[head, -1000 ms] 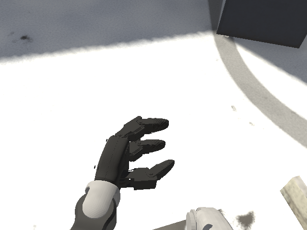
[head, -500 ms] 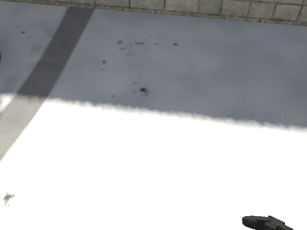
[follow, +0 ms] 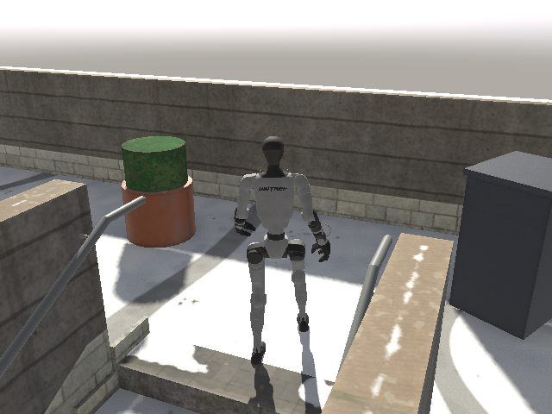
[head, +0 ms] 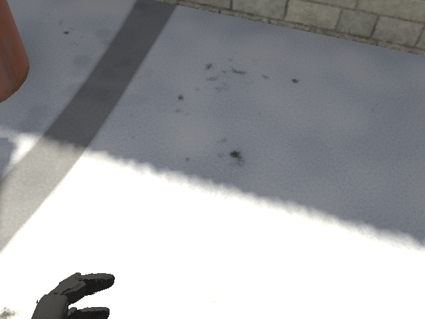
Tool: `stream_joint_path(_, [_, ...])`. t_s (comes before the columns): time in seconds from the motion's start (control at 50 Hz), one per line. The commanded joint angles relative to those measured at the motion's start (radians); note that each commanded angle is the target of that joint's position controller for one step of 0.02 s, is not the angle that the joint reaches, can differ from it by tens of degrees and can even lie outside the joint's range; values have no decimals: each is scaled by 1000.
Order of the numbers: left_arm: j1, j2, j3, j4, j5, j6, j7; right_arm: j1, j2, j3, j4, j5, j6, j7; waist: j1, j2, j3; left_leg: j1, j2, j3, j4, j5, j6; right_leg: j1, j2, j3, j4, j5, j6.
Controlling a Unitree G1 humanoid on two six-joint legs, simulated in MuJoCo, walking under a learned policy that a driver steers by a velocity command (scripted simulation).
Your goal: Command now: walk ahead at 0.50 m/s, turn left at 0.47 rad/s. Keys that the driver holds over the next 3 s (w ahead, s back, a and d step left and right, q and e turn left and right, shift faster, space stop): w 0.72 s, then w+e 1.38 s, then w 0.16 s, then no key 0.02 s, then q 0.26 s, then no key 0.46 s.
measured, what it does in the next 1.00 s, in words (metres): walks ahead: right foot, then left foot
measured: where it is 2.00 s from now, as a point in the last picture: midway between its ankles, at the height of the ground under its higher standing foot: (230, 167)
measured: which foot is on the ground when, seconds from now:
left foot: down 0.00-0.10, up 0.12-0.56, down 0.58-1.00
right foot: up 0.00-0.08, down 0.10-0.58, up 0.60-1.00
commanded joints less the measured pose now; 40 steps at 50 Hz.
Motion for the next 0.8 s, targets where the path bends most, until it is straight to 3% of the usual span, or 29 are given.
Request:
stream_joint_path(0.02, [-30,121,44,-54,-10,-17,-13,-14,-165,-53,-60,10,-19,-11,49,165,8,-67,247,-202,-67,142,155,176,23,-15,-81,44,-27])
stream_joint_path(0.04, [-5,126,50,-46,-8,-18,-13,-11,-153,-51,-57,4,-19,-6,53,187,4,-25,249,-207,-31,186,143,192,25,-26,-103,16,-51])
stream_joint_path(0.06, [33,142,61,-40,-8,-20,-13,-26,-150,-51,-65,2,-16,-6,85,191,-11,-16,235,-201,36,301,123,258,48,-50,-125,-14,-69])
stream_joint_path(0.08, [120,164,76,-20,6,-24,-10,-31,-130,-46,-72,-1,-15,-3,130,185,-63,-20,182,-164,167,443,93,382,60,-77,-134,-40,-93])
stream_joint_path(0.1, [273,199,85,-9,20,-26,-1,-27,-80,-25,-92,-18,-16,1,194,107,-204,-151,122,-95,447,328,47,641,-76,54,-84,-40,-145])
stream_joint_path(0.12, [374,288,108,23,27,-16,2,176,-3,-6,-79,9,-27,-3,132,-282,-337,-509,-25,-1,847,-86,-49,982,-303,566,-222,-235,-339])
stream_joint_path(0.14, [418,223,97,46,-10,-8,2,178,-66,-9,-61,23,-34,-4,167,-282,-331,-674,4,-65,1013,-202,-56,1005,-339,795,-346,-528,-365])
stream_joint_path(0.16, [361,161,82,32,-14,3,16,41,-117,-20,-87,26,-37,-2,194,-152,-192,-733,54,-49,1073,-129,-51,892,-304,648,-352,-556,-321])
stream_joint_path(0.18, [306,139,70,23,-2,13,21,-76,-120,-15,-121,4,-38,-6,188,-45,-127,-708,98,-5,1055,-57,-43,750,-264,503,-342,-445,-293])
stream_joint_path(0.2, [269,122,62,28,10,14,16,-140,-109,-14,-148,-19,-39,-7,162,-1,-68,-675,129,11,996,-14,-31,618,-225,415,-355,-339,-286])
stream_joint_path(0.22, [246,96,53,33,17,9,15,-135,-98,-17,-154,-24,-36,-4,125,-21,-48,-619,161,10,939,18,-25,535,-191,344,-375,-263,-278])
stream_joint_path(0.26, [246,69,44,58,9,2,12,-98,-68,-10,-138,-16,-26,0,92,-57,-33,-567,173,31,852,25,-24,468,-146,251,-410,-170,-279])
stream_joint_path(0.32, [272,125,54,94,0,0,20,-170,-42,7,-158,-21,-24,-3,89,-26,-21,-576,185,59,657,74,-29,459,-157,168,-436,20,-296])
stream_joint_path(0.38, [293,159,59,119,-13,11,24,-262,-18,20,-163,-17,-31,8,119,-21,-18,-501,171,90,432,223,-30,448,-131,79,-447,21,-267])
stream_joint_path(0.44, [341,178,59,142,-26,19,20,-350,-30,17,-178,-3,-33,20,161,-28,2,-451,144,113,280,290,-34,483,-135,58,-439,-17,-251])
stream_joint_path(0.5, [376,188,59,163,-30,37,16,-401,-40,11,-198,5,-39,33,176,-41,25,-449,126,130,184,235,-18,567,-170,83,-387,-27,-240])
stream_joint_path(0.52, [377,195,61,167,-32,44,16,-400,-46,8,-201,2,-41,36,172,-44,24,-421,116,142,154,212,-7,579,-176,85,-361,-10,-233])
stream_joint_path(0.56, [359,201,61,168,-35,53,18,-293,-71,-12,-170,-11,-45,33,105,-36,-27,-221,65,189,75,208,27,552,-139,46,-227,167,-201])
stream_joint_path(0.58, [349,173,51,164,-27,50,19,-146,-120,-38,-132,-18,-44,24,39,-14,-112,-6,96,144,79,224,64,479,-89,-8,-49,243,-169])
stream_joint_path(0.6, [328,103,27,124,6,37,21,49,-217,-63,-108,-32,-37,10,-30,139,-261,275,333,-140,79,278,141,268,-11,-85,301,-51,-113])
stream_joint_path(0.62, [403,52,9,103,-7,12,17,73,-263,-67,-99,-29,-36,15,15,372,-321,481,488,-551,-46,107,285,-80,107,-41,564,-546,-74])
stream_joint_path(0.64, [348,139,33,113,-25,1,14,67,-182,-49,-95,-17,-37,16,-11,252,-259,438,464,-551,-80,4,265,-196,49,27,674,-524,-77])
stream_joint_path(0.66, [275,154,38,90,-31,-3,11,8,-147,-34,-100,-13,-39,15,5,197,-161,328,427,-412,-88,52,234,-221,7,11,677,-421,-84])
stream_joint_path(0.68, [239,135,36,87,-21,1,13,-51,-124,-25,-104,-17,-39,20,35,119,-107,200,380,-316,-113,141,218,-174,-27,-3,639,-346,-81])
stream_joint_path(0.7, [230,127,39,83,-7,8,15,-94,-103,-19,-103,-22,-41,26,65,103,-62,98,345,-252,-149,203,208,-130,-48,2,581,-295,-73])
stream_joint_path(0.74, [265,98,40,91,-14,32,15,-128,-82,-15,-90,-25,-53,30,116,134,-45,-1,312,-162,-200,272,197,-53,-62,5,531,-247,-59])
stream_joint_path(0.8, [215,80,39,79,-15,52,19,-98,-109,-27,-48,-30,-68,19,112,108,-10,-23,311,-44,-235,383,186,-93,-55,22,447,-144,-39])
Next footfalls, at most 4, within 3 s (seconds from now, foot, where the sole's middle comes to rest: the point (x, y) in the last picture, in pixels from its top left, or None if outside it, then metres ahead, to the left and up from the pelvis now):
0.10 right None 0.25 -0.15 -0.78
0.58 left None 0.46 0.12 -0.78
1.14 right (227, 233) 0.77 -0.12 -0.78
1.62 left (189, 166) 1.08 -0.01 -0.78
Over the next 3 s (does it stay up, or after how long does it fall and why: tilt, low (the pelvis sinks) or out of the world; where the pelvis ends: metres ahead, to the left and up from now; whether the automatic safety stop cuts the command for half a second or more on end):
stays up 1.32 -0.41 -0.01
